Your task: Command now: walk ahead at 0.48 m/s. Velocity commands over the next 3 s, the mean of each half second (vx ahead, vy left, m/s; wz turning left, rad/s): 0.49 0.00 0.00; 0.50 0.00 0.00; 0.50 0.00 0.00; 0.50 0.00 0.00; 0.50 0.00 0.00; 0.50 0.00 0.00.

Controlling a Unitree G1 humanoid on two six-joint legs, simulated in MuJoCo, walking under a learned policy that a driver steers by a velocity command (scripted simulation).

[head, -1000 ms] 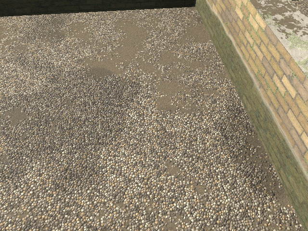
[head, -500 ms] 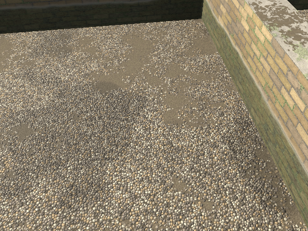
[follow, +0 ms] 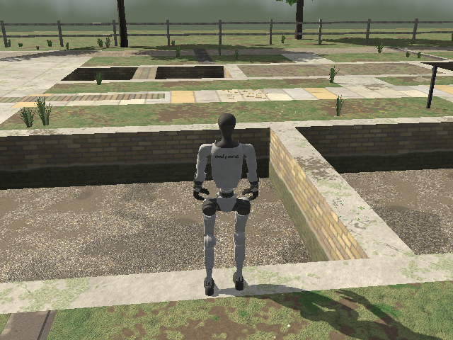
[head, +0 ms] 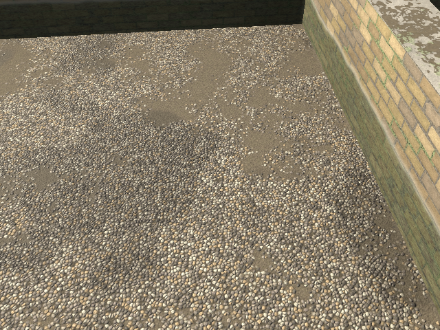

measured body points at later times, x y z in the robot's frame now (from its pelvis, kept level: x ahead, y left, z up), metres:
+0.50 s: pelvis +0.00 +0.01 +0.00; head -0.01 +0.00 +0.45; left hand +0.21 +0.21 -0.08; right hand +0.17 -0.20 -0.10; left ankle -0.06 +0.12 -0.72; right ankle +0.00 -0.09 -0.72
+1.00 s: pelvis +0.01 +0.00 +0.00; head +0.00 +0.00 +0.45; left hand +0.20 +0.20 -0.08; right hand +0.19 -0.20 -0.09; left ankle -0.06 +0.12 -0.72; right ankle +0.00 -0.09 -0.72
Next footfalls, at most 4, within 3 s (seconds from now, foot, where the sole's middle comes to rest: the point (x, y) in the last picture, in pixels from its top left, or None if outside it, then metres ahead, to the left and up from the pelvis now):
none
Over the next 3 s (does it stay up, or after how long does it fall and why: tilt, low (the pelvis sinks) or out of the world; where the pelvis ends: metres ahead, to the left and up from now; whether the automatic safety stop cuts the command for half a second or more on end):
stays up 0.01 0.00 0.00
